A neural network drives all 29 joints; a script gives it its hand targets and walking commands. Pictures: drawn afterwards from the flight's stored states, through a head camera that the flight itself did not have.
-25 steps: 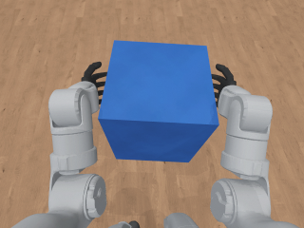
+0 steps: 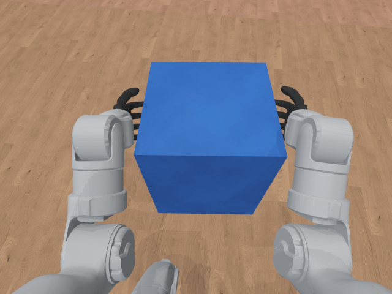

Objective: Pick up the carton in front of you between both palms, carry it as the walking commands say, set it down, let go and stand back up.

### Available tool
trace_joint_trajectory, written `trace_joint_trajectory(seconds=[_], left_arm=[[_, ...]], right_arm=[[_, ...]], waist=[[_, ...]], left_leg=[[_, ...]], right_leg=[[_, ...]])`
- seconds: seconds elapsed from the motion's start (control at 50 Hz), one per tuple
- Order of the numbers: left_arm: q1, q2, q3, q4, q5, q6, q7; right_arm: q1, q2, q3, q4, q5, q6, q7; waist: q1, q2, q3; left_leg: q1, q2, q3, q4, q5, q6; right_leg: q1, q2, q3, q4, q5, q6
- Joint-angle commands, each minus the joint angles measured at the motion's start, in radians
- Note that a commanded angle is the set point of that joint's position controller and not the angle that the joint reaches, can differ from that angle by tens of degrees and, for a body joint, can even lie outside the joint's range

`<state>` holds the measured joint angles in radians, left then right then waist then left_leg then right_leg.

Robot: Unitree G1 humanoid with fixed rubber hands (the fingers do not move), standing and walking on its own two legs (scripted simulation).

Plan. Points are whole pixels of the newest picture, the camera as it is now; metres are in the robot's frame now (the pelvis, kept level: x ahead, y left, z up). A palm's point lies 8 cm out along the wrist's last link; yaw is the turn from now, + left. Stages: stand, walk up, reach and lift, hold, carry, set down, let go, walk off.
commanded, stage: carry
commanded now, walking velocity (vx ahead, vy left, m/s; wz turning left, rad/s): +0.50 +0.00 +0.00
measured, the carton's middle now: (206, 145) +0.39 +0.03 +0.07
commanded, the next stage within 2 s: none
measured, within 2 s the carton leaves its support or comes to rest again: neither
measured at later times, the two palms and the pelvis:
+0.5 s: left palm (173, 15) +0.69 +0.15 +0.18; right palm (300, 26) +0.66 -0.15 +0.18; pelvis +0.29 +0.03 +0.02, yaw -1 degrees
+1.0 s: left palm out of the picture +0.97 +0.18 +0.21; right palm out of the picture +0.98 -0.12 +0.21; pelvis +0.60 +0.02 +0.03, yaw -1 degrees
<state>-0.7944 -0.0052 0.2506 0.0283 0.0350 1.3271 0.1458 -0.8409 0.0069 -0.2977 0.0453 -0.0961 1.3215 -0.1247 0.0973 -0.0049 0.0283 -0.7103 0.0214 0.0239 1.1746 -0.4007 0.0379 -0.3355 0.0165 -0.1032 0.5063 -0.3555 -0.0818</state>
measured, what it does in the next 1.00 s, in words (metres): climbs: left foot, then right foot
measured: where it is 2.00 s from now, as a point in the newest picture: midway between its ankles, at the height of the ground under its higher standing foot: (216, 116)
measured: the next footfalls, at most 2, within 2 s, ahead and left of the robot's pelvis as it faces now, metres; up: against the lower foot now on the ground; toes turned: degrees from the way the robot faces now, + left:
left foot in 0.18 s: +0.29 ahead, +0.12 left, +0.02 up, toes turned +4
right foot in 0.58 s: +0.52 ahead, -0.08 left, +0.04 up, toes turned -6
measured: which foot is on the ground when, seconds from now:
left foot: up 0.00-0.16, down 0.18-0.60, up 0.62-0.98, down 1.00-1.00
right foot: down 0.00-0.20, up 0.22-0.56, down 0.58-1.00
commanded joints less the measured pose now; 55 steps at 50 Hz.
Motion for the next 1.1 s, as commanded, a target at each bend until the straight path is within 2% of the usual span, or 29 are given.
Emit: trace_joint_trajectory(seconds=[0.0,0.1,0.12,0.14,0.16,0.18,0.2,0.22,0.26,0.3,0.4,0.5,0.54,0.56,0.58,0.6,0.62,0.66,0.68,0.72,0.84,0.92,0.94,0.96,0.98,1.0,1.02,1.04,1.08], left_arm=[[-0.906,-1.075,-0.648,-0.199,-0.509,-0.027,-0.26],[-0.804,-1.006,-0.627,-0.1,-0.448,-0.007,-0.258],[-0.788,-0.999,-0.619,-0.074,-0.436,-0.005,-0.258],[-0.777,-0.995,-0.611,-0.048,-0.428,-0.003,-0.257],[-0.774,-0.993,-0.607,-0.027,-0.416,-0.003,-0.257],[-0.77,-0.995,-0.602,-0.006,-0.406,-0.002,-0.258],[-0.781,-1.01,-0.593,0.006,-0.401,-0.001,-0.259],[-0.801,-1.02,-0.585,0.008,-0.387,-0.007,-0.253],[-0.81,-1.026,-0.562,-0.026,-0.361,-0.017,-0.235],[-0.792,-1.019,-0.545,-0.048,-0.332,-0.027,-0.211],[-0.736,-0.961,-0.551,-0.101,-0.277,-0.038,-0.17],[-0.707,-0.913,-0.581,-0.078,-0.281,-0.018,-0.174],[-0.701,-0.922,-0.586,-0.03,-0.3,-0.009,-0.188],[-0.696,-0.926,-0.583,0.0,-0.31,-0.008,-0.197],[-0.673,-0.936,-0.578,0.024,-0.323,-0.009,-0.208],[-0.705,-0.925,-0.567,0.041,-0.322,-0.019,-0.215],[-0.722,-0.965,-0.582,0.03,-0.356,-0.019,-0.226],[-0.834,-1.051,-0.616,-0.054,-0.428,-0.025,-0.243],[-0.891,-1.08,-0.631,-0.095,-0.463,-0.029,-0.249],[-0.952,-1.113,-0.648,-0.152,-0.506,-0.033,-0.253],[-0.902,-1.061,-0.629,-0.158,-0.504,-0.012,-0.252],[-0.828,-1.036,-0.61,-0.048,-0.457,-0.005,-0.262],[-0.814,-1.034,-0.603,-0.018,-0.445,-0.006,-0.263],[-0.803,-1.034,-0.594,0.01,-0.438,-0.008,-0.264],[-0.799,-1.039,-0.589,0.028,-0.429,-0.01,-0.264],[-0.801,-1.038,-0.583,0.044,-0.418,-0.013,-0.266],[-0.82,-1.056,-0.579,0.048,-0.415,-0.013,-0.267],[-0.85,-1.059,-0.575,0.034,-0.407,-0.02,-0.261],[-0.848,-1.053,-0.557,-0.003,-0.389,-0.027,-0.238]], right_arm=[[-0.662,0.983,0.606,-0.074,0.355,-0.022,0.155],[-0.63,0.952,0.634,-0.025,0.357,-0.001,0.164],[-0.636,0.956,0.637,-0.005,0.368,0.002,0.172],[-0.629,0.966,0.636,0.023,0.379,0.003,0.182],[-0.614,0.978,0.634,0.05,0.391,0.001,0.191],[-0.608,0.976,0.624,0.067,0.4,-0.002,0.2],[-0.625,0.977,0.621,0.08,0.402,-0.011,0.207],[-0.656,1.025,0.625,0.053,0.431,-0.01,0.216],[-0.764,1.106,0.668,-0.033,0.513,-0.021,0.236],[-0.852,1.147,0.697,-0.107,0.57,-0.03,0.244],[-0.824,1.107,0.7,-0.166,0.581,-0.031,0.241],[-0.725,1.026,0.686,-0.087,0.535,-0.012,0.238],[-0.696,1.01,0.671,-0.026,0.511,-0.005,0.24],[-0.677,1.009,0.664,0.002,0.499,-0.002,0.241],[-0.69,0.994,0.658,0.019,0.489,0.0,0.243],[-0.697,1.029,0.641,0.042,0.478,0.005,0.246],[-0.711,1.026,0.631,0.048,0.462,0.002,0.244],[-0.72,1.041,0.605,0.034,0.44,-0.005,0.23],[-0.722,1.045,0.596,0.024,0.432,-0.007,0.22],[-0.714,1.039,0.584,-0.002,0.41,-0.012,0.198],[-0.66,0.964,0.583,-0.029,0.357,-0.004,0.157],[-0.634,0.963,0.594,0.047,0.353,0.005,0.174],[-0.635,0.973,0.596,0.072,0.36,0.006,0.182],[-0.63,0.99,0.593,0.103,0.368,0.003,0.192],[-0.615,1.001,0.59,0.131,0.379,-0.002,0.2],[-0.603,1.007,0.583,0.147,0.387,-0.009,0.209],[-0.635,1.004,0.58,0.142,0.395,-0.021,0.213],[-0.673,1.039,0.589,0.098,0.424,-0.022,0.218],[-0.785,1.104,0.638,-0.009,0.505,-0.03,0.23]], waist=[[-0.021,-0.101,-0.53],[-0.034,-0.157,-0.486],[-0.055,-0.165,-0.496],[-0.104,-0.142,-0.539],[-0.167,-0.098,-0.608],[-0.194,0.069,-0.675],[-0.203,0.356,-0.68],[-0.188,0.253,-0.649],[-0.194,0.054,-0.57],[-0.167,0.05,-0.564],[-0.175,0.099,-0.553],[-0.162,0.162,-0.495],[-0.105,0.147,-0.528],[-0.058,0.116,-0.597],[0.001,0.029,-0.661],[-0.01,-0.293,-0.695],[-0.012,-0.265,-0.64],[-0.01,-0.056,-0.578],[-0.018,-0.028,-0.556],[-0.034,-0.058,-0.565],[-0.02,-0.106,-0.528],[-0.032,-0.155,-0.481],[-0.049,-0.16,-0.484],[-0.095,-0.141,-0.517],[-0.154,-0.096,-0.591],[-0.199,0.038,-0.66],[-0.19,0.319,-0.644],[-0.186,0.263,-0.615],[-0.187,0.065,-0.568]], left_leg=[[-0.094,0.019,0.02,-0.163,0.031,-0.015],[0.115,-0.055,0.144,-0.48,0.137,0.009],[0.214,-0.093,0.182,-0.544,0.133,0.022],[0.407,-0.122,0.217,-0.643,0.197,0.038],[0.661,-0.063,0.146,-0.654,0.219,0.06],[0.883,0.18,-0.256,-0.693,0.119,0.129],[1.049,0.327,-0.678,-0.793,0.348,0.289],[1.067,0.332,-0.63,-0.745,0.425,0.304],[0.958,0.271,-0.44,-0.698,0.546,0.241],[0.895,0.243,-0.36,-0.729,0.477,0.191],[0.88,0.239,-0.245,-0.766,0.479,0.213],[0.774,0.179,-0.066,-0.735,0.649,0.142],[0.711,0.152,0.023,-0.572,0.866,0.088],[0.62,0.127,0.069,-0.429,0.851,0.04],[0.433,0.095,0.067,-0.232,0.532,0.006],[0.104,-0.078,0.056,0.023,0.027,-0.038],[-0.065,-0.08,-0.044,0.199,-0.129,-0.014],[-0.137,-0.019,-0.065,0.26,-0.071,0.011],[-0.135,0.003,-0.066,0.206,-0.04,0.014],[-0.097,0.014,-0.05,0.123,-0.011,0.014],[-0.068,0.022,0.024,-0.207,0.036,-0.016],[0.114,-0.046,0.137,-0.465,0.118,0.002],[0.207,-0.081,0.175,-0.525,0.118,0.014],[0.378,-0.117,0.218,-0.621,0.171,0.028],[0.627,-0.091,0.183,-0.638,0.194,0.052],[0.857,0.125,-0.175,-0.695,0.01,0.116],[1.016,0.323,-0.651,-0.792,0.223,0.254],[1.035,0.331,-0.661,-0.769,0.324,0.289],[0.946,0.278,-0.466,-0.701,0.495,0.243]], right_leg=[[0.492,-0.263,0.295,-0.103,0.462,-0.158],[0.439,-0.215,0.14,-0.041,0.684,-0.093],[0.414,-0.205,0.096,0.028,0.825,-0.069],[0.353,-0.18,0.029,0.16,0.909,-0.03],[0.212,-0.156,0.0,0.316,0.76,0.014],[-0.032,-0.093,0.011,0.53,0.398,0.054],[-0.359,0.096,0.056,0.796,-0.132,0.079],[-0.466,0.032,0.142,0.945,-0.162,0.046],[-0.519,-0.02,0.14,0.917,-0.101,0.033],[-0.482,-0.046,0.139,0.806,-0.049,0.033],[-0.478,-0.047,0.075,0.544,-0.061,0.052],[-0.253,0.012,-0.047,0.195,0.08,0.042],[-0.01,0.077,-0.128,0.05,0.146,0.013],[0.225,0.064,-0.112,0.023,0.171,-0.014],[0.457,-0.112,0.146,0.001,0.047,-0.047],[0.647,-0.349,0.677,-0.098,0.146,-0.207],[0.668,-0.361,0.758,-0.112,0.23,-0.247],[0.588,-0.321,0.554,-0.032,0.458,-0.209],[0.535,-0.304,0.495,-0.04,0.454,-0.177],[0.489,-0.281,0.432,-0.069,0.368,-0.145],[0.45,-0.266,0.287,-0.106,0.404,-0.156],[0.391,-0.223,0.156,-0.063,0.568,-0.096],[0.363,-0.213,0.117,-0.012,0.674,-0.074],[0.309,-0.191,0.051,0.106,0.781,-0.039],[0.201,-0.16,0.003,0.26,0.741,0.009],[-0.029,-0.113,0.002,0.481,0.417,0.057],[-0.355,0.064,0.038,0.7,-0.112,0.082],[-0.478,0.033,0.124,0.871,-0.179,0.052],[-0.527,-0.021,0.136,0.899,-0.113,0.035]])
